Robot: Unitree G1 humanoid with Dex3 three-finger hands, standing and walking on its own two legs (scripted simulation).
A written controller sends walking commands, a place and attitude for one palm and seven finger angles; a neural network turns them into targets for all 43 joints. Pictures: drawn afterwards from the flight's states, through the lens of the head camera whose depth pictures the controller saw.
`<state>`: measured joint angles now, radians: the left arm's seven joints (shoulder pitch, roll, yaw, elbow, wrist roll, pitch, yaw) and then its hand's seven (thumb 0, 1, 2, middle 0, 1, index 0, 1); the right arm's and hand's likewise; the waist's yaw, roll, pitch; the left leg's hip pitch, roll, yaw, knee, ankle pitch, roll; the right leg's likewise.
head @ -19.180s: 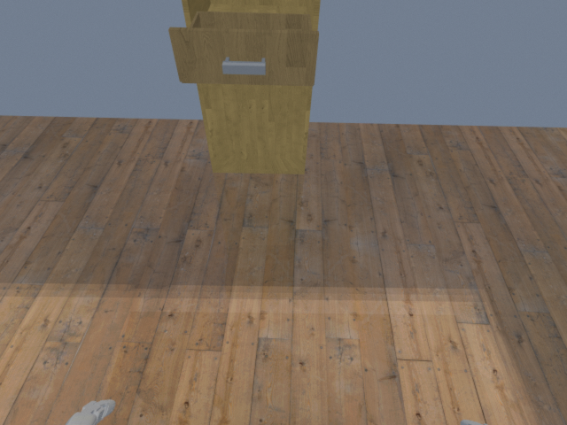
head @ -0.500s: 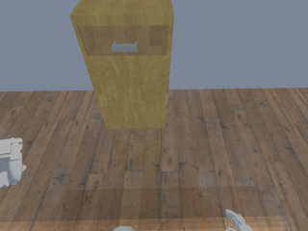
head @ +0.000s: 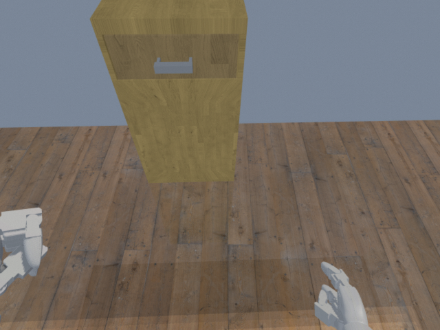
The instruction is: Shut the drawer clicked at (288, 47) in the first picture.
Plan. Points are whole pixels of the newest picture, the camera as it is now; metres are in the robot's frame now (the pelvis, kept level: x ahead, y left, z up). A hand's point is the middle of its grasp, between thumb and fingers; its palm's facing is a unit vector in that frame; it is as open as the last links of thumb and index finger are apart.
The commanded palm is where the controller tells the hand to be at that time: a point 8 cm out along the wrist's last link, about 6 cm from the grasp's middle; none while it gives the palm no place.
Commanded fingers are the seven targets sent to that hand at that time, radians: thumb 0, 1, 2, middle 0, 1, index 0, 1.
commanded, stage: let the arm hang, fingers relaxed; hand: left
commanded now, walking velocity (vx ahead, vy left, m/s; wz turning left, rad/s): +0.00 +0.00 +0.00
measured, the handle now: (174, 63) +0.90 +0.20 -0.02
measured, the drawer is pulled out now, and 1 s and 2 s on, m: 0.00 0.00 0.00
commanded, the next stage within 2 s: look to check the result in 1.18 s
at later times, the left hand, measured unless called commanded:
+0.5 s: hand out of the picture -0.01 +0.21 -0.18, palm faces +0.01 -0.98 -0.22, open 3.7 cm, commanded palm none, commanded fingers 0.00 0.90 0.90 -0.52 -0.65 -0.52 -0.65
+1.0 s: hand out of the picture +0.00 +0.19 -0.17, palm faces +0.01 -0.98 -0.19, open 7.2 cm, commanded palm none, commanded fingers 0.00 0.90 0.90 -0.20 -0.30 -0.20 -0.30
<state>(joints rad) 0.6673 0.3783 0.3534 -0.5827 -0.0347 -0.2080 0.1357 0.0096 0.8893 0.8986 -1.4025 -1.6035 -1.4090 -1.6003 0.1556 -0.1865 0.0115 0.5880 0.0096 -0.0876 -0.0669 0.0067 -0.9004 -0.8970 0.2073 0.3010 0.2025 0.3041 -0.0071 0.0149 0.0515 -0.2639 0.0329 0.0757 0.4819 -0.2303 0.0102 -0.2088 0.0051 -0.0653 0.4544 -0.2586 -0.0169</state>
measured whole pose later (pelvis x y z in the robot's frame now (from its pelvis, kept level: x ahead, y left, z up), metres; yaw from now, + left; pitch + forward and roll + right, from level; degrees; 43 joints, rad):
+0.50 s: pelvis -0.02 +0.01 +0.00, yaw +2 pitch +0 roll -1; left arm 0.30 0.24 0.00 0.95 0.02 0.04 0.02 0.01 0.90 0.90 -0.87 -1.10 -0.88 -1.06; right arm 0.27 -0.21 0.01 0.99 -0.02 0.04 0.00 0.00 -0.90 -0.90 0.20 0.30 0.20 0.30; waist -0.01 -0.02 0.07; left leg -0.30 0.01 0.05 0.50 -0.20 0.03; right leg -0.22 -0.02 -0.09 0.45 -0.23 0.00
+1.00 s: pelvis -0.01 +0.02 +0.00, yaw +0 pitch -1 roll +0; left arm 0.25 0.14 0.00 1.13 0.02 0.01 0.03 0.00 0.91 0.90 -0.21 -0.32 -0.22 -0.32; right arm 0.27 -0.14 0.00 1.13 -0.01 0.01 -0.02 0.00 -0.91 -0.90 0.20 0.30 0.20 0.30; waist -0.01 0.01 0.04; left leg -0.21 -0.02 0.09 0.40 -0.18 0.05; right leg -0.17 -0.04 -0.06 0.41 -0.23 0.02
